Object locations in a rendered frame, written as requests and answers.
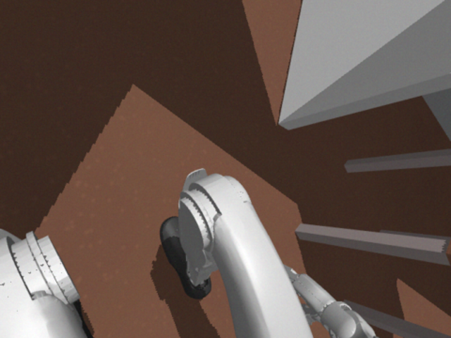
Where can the chair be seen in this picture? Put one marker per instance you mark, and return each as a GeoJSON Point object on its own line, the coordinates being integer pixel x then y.
{"type": "Point", "coordinates": [422, 247]}

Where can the right robot arm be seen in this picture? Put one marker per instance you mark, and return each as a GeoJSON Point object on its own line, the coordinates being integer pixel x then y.
{"type": "Point", "coordinates": [342, 322]}

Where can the right robot foot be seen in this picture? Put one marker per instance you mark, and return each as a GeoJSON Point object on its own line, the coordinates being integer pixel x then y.
{"type": "Point", "coordinates": [169, 234]}

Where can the right robot hand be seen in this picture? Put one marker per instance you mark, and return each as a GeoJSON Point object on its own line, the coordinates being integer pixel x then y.
{"type": "Point", "coordinates": [315, 296]}

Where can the left robot foot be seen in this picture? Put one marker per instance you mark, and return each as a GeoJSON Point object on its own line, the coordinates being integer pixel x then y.
{"type": "Point", "coordinates": [85, 328]}

